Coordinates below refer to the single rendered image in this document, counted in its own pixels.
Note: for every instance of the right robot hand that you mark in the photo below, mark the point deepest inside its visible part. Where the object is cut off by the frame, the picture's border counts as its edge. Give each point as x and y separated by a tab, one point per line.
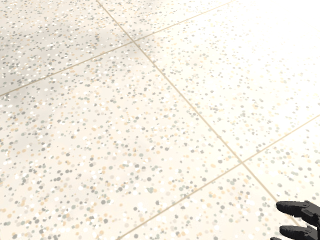
308	212

